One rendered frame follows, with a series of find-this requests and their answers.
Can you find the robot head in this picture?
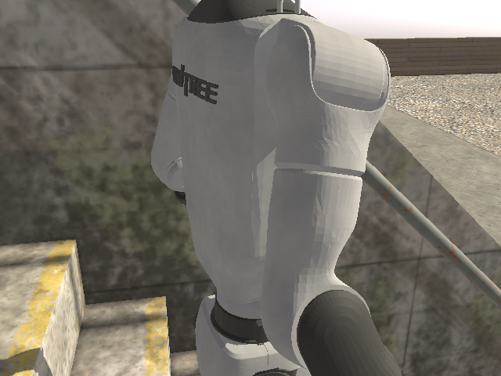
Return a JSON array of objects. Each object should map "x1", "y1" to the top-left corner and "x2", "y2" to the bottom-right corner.
[{"x1": 187, "y1": 0, "x2": 315, "y2": 24}]

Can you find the robot right forearm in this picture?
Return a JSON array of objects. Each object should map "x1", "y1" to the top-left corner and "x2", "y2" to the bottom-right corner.
[{"x1": 297, "y1": 290, "x2": 402, "y2": 376}]

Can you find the robot torso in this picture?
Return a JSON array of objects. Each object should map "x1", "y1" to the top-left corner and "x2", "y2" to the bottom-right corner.
[{"x1": 172, "y1": 0, "x2": 325, "y2": 376}]

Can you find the robot left forearm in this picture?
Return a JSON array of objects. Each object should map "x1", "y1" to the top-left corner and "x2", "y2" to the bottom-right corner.
[{"x1": 174, "y1": 191, "x2": 186, "y2": 205}]

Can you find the right robot upper arm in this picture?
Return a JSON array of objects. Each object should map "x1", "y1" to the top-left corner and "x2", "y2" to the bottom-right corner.
[{"x1": 261, "y1": 17, "x2": 391, "y2": 370}]

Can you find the left robot upper arm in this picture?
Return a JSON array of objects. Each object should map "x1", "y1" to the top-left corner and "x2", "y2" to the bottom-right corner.
[{"x1": 151, "y1": 16, "x2": 188, "y2": 192}]

